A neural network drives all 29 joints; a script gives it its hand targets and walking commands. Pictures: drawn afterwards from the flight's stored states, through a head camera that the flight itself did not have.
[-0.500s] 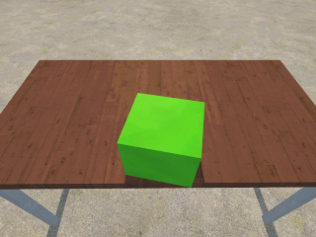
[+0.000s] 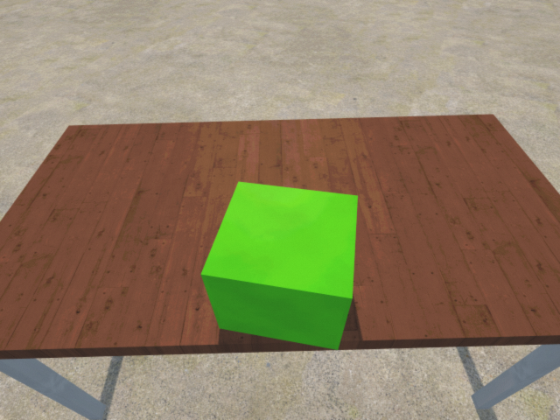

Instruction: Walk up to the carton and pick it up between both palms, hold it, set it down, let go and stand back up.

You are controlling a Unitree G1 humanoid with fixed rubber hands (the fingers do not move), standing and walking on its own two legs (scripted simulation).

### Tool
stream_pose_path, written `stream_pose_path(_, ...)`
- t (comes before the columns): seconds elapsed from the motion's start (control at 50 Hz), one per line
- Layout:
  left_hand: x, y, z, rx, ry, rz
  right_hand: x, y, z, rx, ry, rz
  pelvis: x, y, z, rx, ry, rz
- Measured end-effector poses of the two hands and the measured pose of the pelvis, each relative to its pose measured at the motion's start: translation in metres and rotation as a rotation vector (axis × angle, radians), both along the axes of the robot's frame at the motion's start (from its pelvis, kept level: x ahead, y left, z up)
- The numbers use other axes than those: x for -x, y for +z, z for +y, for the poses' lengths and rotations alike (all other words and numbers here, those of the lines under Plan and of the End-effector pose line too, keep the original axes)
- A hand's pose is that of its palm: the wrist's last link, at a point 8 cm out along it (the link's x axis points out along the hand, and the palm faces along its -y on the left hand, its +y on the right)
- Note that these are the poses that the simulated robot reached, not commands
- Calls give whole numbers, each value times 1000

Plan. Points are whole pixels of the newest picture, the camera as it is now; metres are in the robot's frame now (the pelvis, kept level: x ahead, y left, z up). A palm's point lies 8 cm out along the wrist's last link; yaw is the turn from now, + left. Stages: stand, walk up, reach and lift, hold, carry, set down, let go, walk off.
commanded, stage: walk up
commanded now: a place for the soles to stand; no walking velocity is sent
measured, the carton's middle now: (286, 263) +0.40 +0.01 -0.03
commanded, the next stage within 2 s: reach and lift in 0.78 s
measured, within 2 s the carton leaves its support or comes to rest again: neither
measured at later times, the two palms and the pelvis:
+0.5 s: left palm out of the picture +0.12 +0.30 -0.11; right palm out of the picture +0.11 -0.29 -0.12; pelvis +0.03 +0.00 +0.00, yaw +1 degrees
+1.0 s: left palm out of the picture +0.16 +0.28 -0.12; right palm out of the picture +0.15 -0.29 -0.12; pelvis -0.01 +0.00 -0.02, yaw +0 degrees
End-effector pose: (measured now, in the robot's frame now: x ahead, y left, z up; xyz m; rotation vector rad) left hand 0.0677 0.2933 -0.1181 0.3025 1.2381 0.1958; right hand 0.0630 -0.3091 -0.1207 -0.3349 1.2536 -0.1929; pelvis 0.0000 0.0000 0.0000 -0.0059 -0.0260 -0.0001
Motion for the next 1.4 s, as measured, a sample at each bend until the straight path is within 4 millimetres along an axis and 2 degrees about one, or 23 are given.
stream_pose_path(0.16,-25,-2,2,-1,-1,-15,0,1,3,3,-25,23,-16,0,1,-3,4,1)
stream_pose_path(0.3,-46,1,3,-7,-4,-46,-19,0,8,-7,-22,-10,-23,-1,2,-4,8,-2)
stream_pose_path(0.4,-54,5,5,-18,0,-69,-35,-1,12,-15,-2,-37,-26,-1,3,-3,11,-8)
stream_pose_path(0.58,-47,7,9,-30,9,-56,-52,-1,15,-24,8,-73,-28,-1,4,-1,16,-14)
stream_pose_path(0.86,-29,-1,8,-14,55,-7,-47,1,11,4,26,-73,-21,-4,4,1,20,-5)
stream_pose_path(0.9,-40,-5,7,-19,68,19,-57,-1,13,-12,23,-123,-12,-9,2,4,10,-1)
stream_pose_path(0.98,-80,-8,-9,-5,14,-19,-79,-2,19,-48,37,-224,5,-19,-1,14,3,-1)
stream_pose_path(1.04,-108,1,-26,18,-30,-112,-88,2,22,-56,60,-287,11,-22,-2,20,-2,-7)
stream_pose_path(1.1,-121,16,-41,38,-68,-200,-85,12,24,-53,55,-351,13,-20,-3,20,-10,-30)
stream_pose_path(1.18,-112,29,-45,45,-79,-249,-67,24,26,-37,34,-402,13,-15,-5,11,-22,-71)
stream_pose_path(1.3,-67,23,-31,34,-23,-183,-38,32,30,-27,10,-417,19,-12,-4,-3,-44,-119)
stream_pose_path(1.4,-39,21,-22,33,16,-165,-30,37,44,-52,10,-425,32,-11,-1,-11,-56,-125)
